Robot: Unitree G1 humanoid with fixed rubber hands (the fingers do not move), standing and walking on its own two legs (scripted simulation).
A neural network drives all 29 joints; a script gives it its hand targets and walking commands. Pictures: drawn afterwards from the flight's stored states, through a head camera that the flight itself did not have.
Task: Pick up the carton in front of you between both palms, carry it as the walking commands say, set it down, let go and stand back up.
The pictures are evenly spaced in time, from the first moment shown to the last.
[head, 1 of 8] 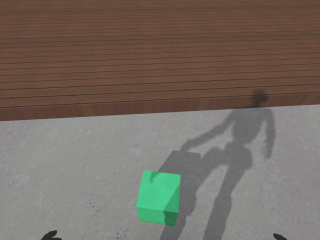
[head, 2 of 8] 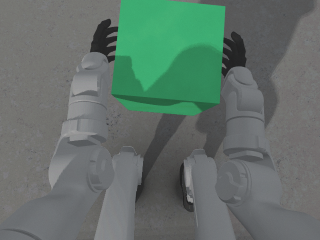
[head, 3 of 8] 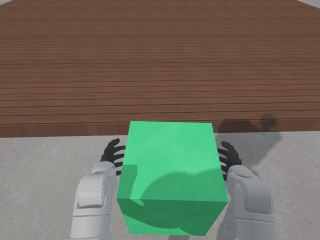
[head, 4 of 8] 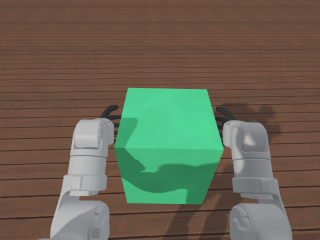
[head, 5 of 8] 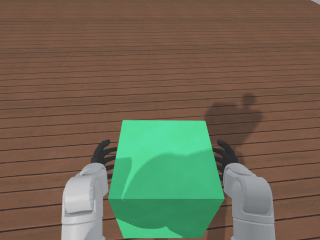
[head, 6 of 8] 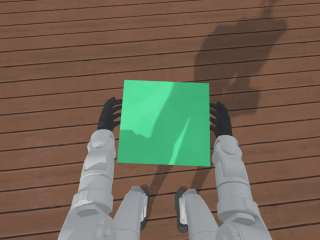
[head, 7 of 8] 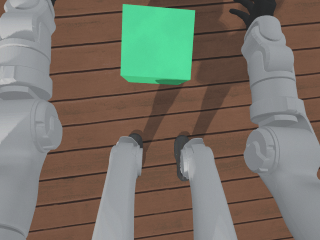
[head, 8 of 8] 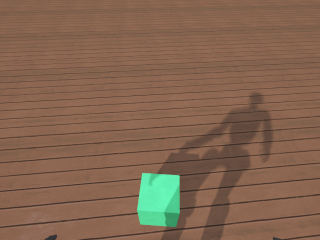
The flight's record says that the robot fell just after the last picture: no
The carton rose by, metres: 0.92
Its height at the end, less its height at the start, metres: +0.14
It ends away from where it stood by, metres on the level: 3.40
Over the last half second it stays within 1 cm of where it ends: yes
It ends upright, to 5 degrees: yes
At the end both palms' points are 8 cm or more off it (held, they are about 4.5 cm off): yes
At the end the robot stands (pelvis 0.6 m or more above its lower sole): yes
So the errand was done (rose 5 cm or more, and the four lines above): yes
